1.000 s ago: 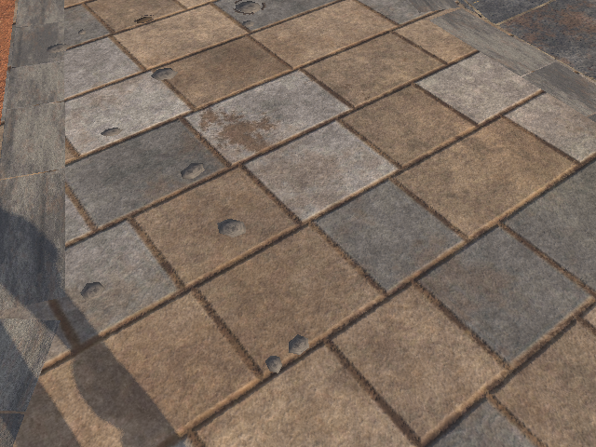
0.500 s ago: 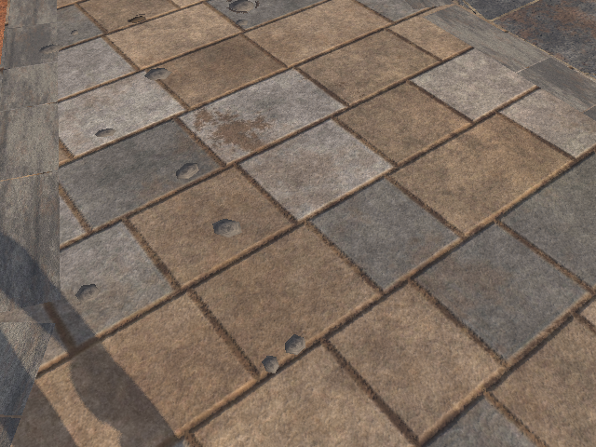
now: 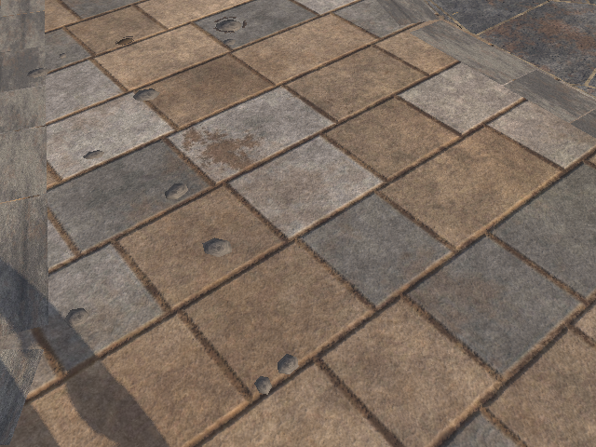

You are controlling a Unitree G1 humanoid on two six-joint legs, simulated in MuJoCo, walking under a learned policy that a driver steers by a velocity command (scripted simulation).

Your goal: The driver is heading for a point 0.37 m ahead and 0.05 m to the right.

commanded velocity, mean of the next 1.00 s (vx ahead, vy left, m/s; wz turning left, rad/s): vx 0.22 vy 0.00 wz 0.00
